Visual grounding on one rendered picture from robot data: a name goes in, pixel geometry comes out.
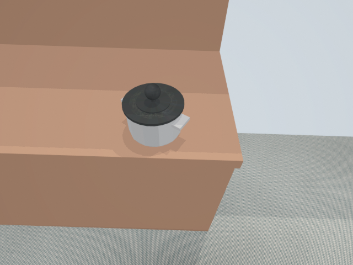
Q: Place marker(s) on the lid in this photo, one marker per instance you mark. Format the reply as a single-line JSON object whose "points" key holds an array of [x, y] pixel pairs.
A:
{"points": [[143, 111]]}

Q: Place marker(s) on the knob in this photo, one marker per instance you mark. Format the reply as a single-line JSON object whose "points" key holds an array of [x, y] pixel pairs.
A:
{"points": [[152, 91]]}

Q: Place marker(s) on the pot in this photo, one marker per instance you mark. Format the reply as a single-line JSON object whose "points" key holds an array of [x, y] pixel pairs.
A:
{"points": [[154, 136]]}

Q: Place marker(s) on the table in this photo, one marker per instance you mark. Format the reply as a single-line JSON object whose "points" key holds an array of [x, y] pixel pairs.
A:
{"points": [[67, 157]]}

